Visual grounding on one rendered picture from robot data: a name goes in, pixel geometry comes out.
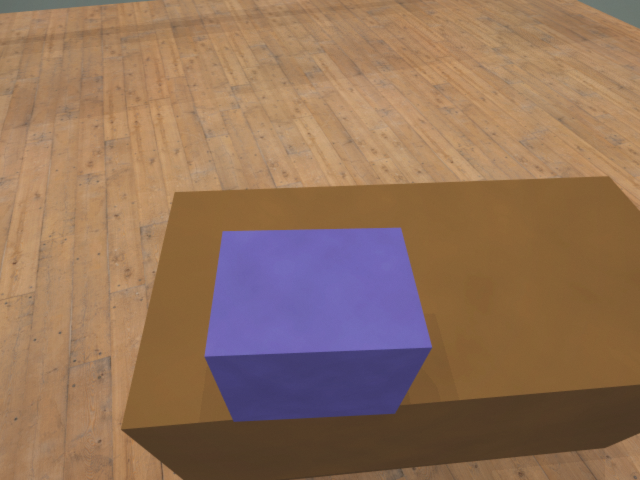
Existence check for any carton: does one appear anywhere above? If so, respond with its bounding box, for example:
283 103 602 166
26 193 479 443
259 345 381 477
204 228 432 422

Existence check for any pedestal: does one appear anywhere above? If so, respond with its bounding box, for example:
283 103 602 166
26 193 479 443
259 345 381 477
121 176 640 480

